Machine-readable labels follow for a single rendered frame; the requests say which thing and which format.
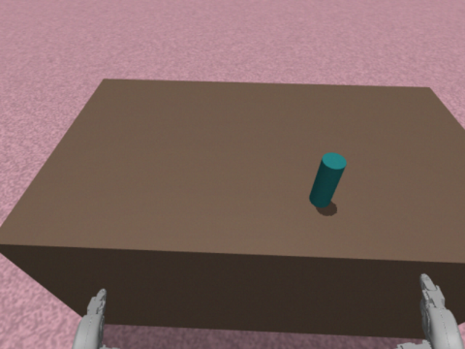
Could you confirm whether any can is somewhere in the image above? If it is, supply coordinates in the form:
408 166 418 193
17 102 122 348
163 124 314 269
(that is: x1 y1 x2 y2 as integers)
310 153 347 208

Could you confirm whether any left robot hand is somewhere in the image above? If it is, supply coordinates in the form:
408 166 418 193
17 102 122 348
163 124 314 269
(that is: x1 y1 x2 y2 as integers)
72 289 120 349

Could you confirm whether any right robot hand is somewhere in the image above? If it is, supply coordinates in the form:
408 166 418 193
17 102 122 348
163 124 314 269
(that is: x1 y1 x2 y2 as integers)
395 273 464 349

